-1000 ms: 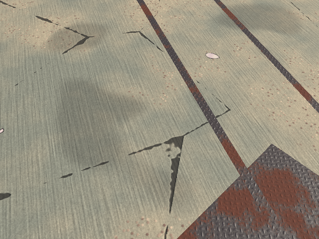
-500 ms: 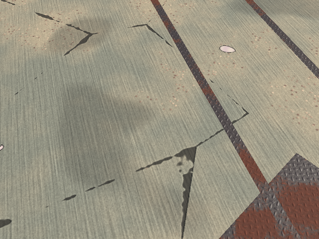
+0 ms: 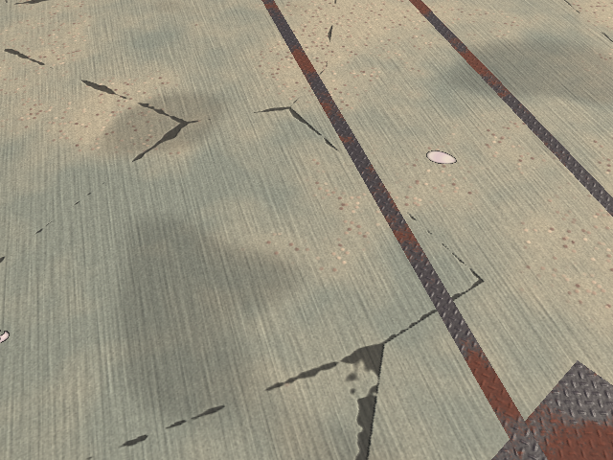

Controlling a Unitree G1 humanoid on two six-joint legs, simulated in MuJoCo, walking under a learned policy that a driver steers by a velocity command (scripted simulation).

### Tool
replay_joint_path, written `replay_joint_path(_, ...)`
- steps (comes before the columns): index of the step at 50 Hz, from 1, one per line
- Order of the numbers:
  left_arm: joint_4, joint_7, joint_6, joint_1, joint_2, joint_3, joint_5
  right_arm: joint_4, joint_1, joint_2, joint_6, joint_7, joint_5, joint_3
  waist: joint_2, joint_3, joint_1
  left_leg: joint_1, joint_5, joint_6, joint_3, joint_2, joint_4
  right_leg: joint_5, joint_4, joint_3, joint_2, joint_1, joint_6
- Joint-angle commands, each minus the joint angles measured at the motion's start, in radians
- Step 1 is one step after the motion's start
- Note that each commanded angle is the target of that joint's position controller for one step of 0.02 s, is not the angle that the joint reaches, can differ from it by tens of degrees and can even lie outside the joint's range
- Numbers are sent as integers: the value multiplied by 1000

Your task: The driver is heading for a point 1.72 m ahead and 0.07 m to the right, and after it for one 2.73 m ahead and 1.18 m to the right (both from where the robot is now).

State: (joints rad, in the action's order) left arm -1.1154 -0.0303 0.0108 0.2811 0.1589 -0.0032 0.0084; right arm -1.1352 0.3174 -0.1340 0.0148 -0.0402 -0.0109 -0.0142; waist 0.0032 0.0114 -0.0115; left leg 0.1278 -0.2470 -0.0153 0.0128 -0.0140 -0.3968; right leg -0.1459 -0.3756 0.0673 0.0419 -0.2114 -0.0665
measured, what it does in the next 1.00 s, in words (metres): walks ahead: right foot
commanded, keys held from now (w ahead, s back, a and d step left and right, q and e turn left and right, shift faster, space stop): no key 0.24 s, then w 0.76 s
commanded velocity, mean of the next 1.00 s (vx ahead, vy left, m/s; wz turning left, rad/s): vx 0.27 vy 0.00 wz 0.00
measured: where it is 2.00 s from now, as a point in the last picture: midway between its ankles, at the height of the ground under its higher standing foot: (342, 327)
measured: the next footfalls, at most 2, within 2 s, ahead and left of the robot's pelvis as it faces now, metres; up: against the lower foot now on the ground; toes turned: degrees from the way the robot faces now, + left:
right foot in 0.58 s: +0.16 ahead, -0.11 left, +0.00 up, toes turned -3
left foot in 1.04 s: +0.51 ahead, +0.03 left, +0.00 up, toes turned +4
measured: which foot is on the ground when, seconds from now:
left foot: down 0.00-0.58, up 0.60-1.00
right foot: down 0.00-0.38, up 0.40-0.56, down 0.58-1.00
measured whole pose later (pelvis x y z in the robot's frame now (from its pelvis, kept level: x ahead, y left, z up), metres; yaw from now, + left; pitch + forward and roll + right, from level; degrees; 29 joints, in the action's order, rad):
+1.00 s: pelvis +0.30 -0.04 -0.02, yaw +0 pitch +1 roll +0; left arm -1.12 -0.02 0.11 0.52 0.13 0.01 0.02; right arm -0.90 -0.03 -0.17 0.04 0.03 -0.02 0.03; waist -0.01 0.06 -0.06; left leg 0.57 -0.08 -0.10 0.12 0.00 -0.59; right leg -0.38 -0.19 0.06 0.07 0.17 -0.07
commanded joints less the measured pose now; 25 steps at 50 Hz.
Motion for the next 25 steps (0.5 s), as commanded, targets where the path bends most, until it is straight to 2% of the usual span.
replay_joint_path(1, 3, -6, 6, 52, 66, 8, 0, 6, 67, -79, 5, -4, 0, 11, -9, 53, 1, 94, 55, -37, -108, 108, 92, 14, 66, -146, -124, 49, 2)
replay_joint_path(12, -31, -13, 5, 77, 49, 7, 0, -12, 81, -61, 3, -9, 1, 6, -13, 60, 3, 63, 113, -39, -99, 108, 84, 82, 48, -144, -129, 61, 3)
replay_joint_path(13, -35, -13, 4, 84, 46, 7, 0, -17, 95, -59, 3, -8, -1, 6, -13, 42, 5, 56, 39, -42, -96, 100, 91, 5, 49, -140, -118, 67, 1)
replay_joint_path(14, -34, -12, 1, 83, 54, 12, 1, -19, 104, -69, 1, -7, -4, 12, -16, 52, 7, 66, -64, -52, -91, 84, 86, -100, 34, -131, -100, 52, -6)
replay_joint_path(16, -23, -6, -6, 83, 74, 26, 5, -7, 110, -94, -6, -3, -9, 26, -36, 101, 10, 116, -347, -92, -117, 74, 72, -385, -17, -117, -66, -32, -34)
replay_joint_path(18, 6, 4, -1, 51, 55, 27, 8, 3, 146, -103, -4, 2, -7, 34, -63, 187, 33, 127, -505, -139, -212, 124, 114, -474, -82, -118, -51, -172, -46)
replay_joint_path(20, 51, 18, 19, -18, 14, 21, 22, -14, 221, -144, 5, 0, -6, 54, -159, 210, 68, 14, -551, -206, -395, 255, 228, -315, -262, -17, -9, -315, -26)
replay_joint_path(21, 74, 24, 30, -51, 26, 24, 32, -14, 224, -161, 10, 0, -9, 64, -161, 224, 74, -12, -509, -237, -449, 312, 257, -259, -322, 0, -34, -363, -24)
replay_joint_path(23, 112, 35, 51, -82, 62, 38, 26, -10, 222, -166, 25, 4, -18, 72, -133, 216, 67, -50, -380, -256, -459, 342, 250, -286, -379, -28, -70, -411, -25)
replay_joint_path(25, 131, 45, 66, -79, 65, 47, 13, 2, 191, -158, 38, 7, -15, 75, -111, 196, 41, -59, -235, -227, -370, 308, 221, -274, -320, -23, -76, -361, -21)
Keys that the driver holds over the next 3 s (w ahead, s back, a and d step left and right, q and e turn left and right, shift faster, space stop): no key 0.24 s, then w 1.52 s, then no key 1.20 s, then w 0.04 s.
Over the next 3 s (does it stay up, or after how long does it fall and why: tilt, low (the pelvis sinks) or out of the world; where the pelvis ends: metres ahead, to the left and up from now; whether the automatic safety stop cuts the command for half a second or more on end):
stays up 0.95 -0.09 0.00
